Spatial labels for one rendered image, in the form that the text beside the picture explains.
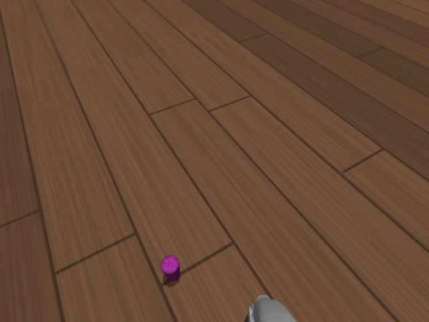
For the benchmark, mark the cup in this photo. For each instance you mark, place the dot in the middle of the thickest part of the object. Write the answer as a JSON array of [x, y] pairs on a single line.
[[171, 268]]

